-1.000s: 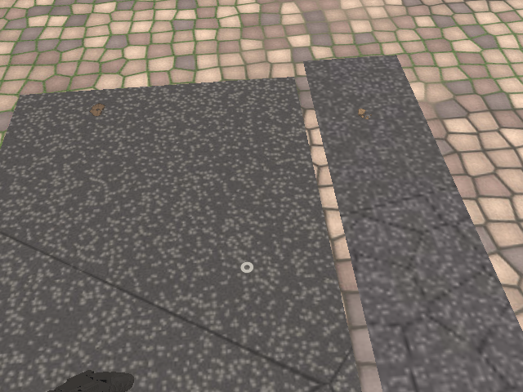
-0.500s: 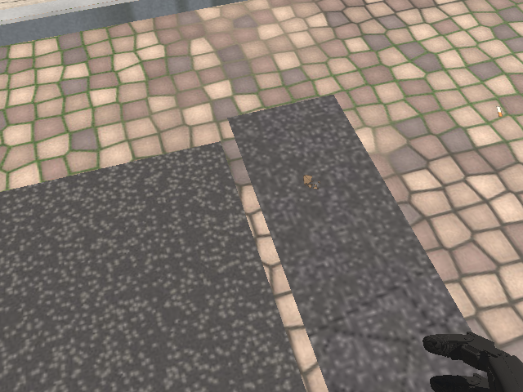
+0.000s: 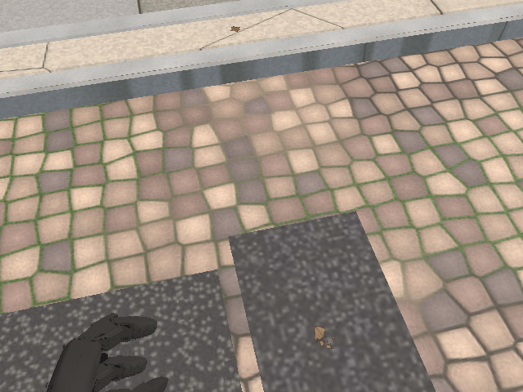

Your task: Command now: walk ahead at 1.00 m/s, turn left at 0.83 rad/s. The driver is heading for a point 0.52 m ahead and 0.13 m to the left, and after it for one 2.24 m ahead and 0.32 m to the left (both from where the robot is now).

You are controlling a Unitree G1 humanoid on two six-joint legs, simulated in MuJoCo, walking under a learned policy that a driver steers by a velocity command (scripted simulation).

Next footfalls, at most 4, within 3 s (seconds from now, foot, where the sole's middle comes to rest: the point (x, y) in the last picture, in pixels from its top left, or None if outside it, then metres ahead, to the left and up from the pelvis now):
0.38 left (206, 373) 0.52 0.12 -0.75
0.80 right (194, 257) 0.86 0.13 -0.75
1.28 left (127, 276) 0.82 0.32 -0.75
1.70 right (221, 286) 0.76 0.06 -0.75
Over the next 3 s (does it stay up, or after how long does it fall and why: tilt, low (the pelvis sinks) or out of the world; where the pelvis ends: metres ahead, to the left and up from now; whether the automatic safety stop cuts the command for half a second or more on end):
stays up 0.81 0.23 0.02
